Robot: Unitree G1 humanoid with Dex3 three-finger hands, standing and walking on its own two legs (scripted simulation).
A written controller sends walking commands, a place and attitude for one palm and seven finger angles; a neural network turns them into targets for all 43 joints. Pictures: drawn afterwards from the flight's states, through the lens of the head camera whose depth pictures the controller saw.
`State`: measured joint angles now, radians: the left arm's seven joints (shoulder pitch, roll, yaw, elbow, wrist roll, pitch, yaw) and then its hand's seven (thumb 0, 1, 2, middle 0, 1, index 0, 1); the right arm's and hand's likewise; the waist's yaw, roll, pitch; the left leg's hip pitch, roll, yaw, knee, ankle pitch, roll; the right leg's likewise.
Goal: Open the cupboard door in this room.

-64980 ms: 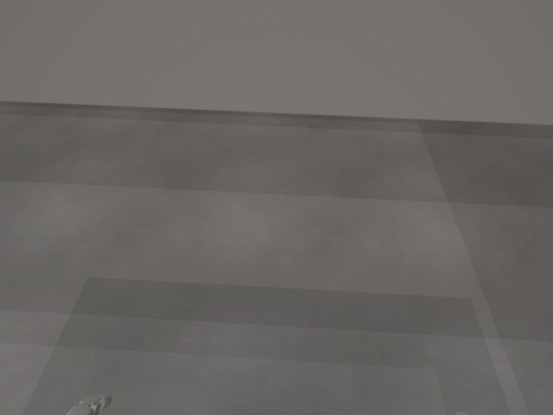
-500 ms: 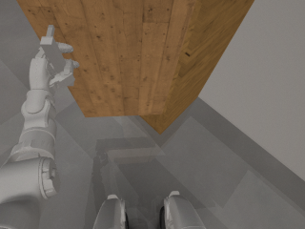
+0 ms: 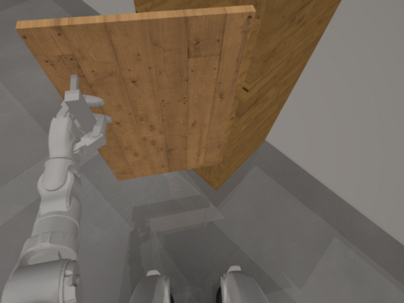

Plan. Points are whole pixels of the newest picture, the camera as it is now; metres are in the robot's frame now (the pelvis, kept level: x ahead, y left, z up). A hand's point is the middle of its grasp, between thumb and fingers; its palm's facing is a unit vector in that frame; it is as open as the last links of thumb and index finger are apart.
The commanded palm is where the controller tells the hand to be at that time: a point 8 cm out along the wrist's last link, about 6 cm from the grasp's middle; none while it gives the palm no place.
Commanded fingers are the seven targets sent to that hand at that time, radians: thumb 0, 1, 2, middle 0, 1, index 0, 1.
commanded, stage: pull the door open along its arc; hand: left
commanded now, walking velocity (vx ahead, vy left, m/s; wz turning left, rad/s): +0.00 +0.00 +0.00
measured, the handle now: (88, 113) +0.48 +0.21 +0.04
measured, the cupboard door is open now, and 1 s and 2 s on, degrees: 55 95 98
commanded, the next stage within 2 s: open thumb and fingers to let go in 0.74 s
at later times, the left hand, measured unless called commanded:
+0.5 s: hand (142, 198) +0.30 +0.10 +0.04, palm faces +0.43 -0.90 +0.01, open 6.2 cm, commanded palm +0.23 +0.14 +0.04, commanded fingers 0.00 0.90 0.90 -0.40 -1.35 -0.40 -1.35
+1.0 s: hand (174, 218) +0.27 +0.04 +0.04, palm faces +0.41 -0.91 -0.02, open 6.4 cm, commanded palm +0.22 +0.08 +0.04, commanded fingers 0.00 0.27 0.63 -0.35 -1.28 -0.35 -1.28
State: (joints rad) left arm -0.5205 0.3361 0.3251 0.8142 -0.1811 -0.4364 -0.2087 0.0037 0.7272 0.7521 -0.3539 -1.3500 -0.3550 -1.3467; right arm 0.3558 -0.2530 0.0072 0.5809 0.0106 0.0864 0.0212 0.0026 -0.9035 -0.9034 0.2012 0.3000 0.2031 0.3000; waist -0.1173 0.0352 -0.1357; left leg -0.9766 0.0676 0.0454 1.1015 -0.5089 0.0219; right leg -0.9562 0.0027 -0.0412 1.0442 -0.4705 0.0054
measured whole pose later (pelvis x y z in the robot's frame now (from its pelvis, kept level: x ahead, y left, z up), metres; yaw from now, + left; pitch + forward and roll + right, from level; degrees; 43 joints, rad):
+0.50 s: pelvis +0.01 -0.03 +0.01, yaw +3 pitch +16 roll +0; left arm 0.09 -0.07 -0.09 0.22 0.05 -0.40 0.46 0.03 0.66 0.72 -0.35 -1.32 -0.37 -1.34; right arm 0.17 -0.16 0.01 0.52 -0.07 0.03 0.04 0.00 -0.90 -0.90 0.20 0.30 0.20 0.30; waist 0.00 0.01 -0.16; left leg -0.82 0.05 0.01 1.06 -0.51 -0.02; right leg -0.81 -0.02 -0.07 1.06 -0.53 -0.03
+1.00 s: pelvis +0.00 -0.05 +0.00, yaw +6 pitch +15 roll +1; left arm 0.21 -0.08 -0.24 0.12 0.10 -0.37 0.54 0.02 0.61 0.76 -0.35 -1.32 -0.38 -1.33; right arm 0.19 -0.19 -0.01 0.57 -0.08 -0.07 0.02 0.01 -0.90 -0.90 0.20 0.30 0.20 0.30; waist -0.01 0.03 -0.16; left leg -0.85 0.04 -0.03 1.08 -0.50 -0.05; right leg -0.83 -0.03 -0.12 1.11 -0.54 -0.07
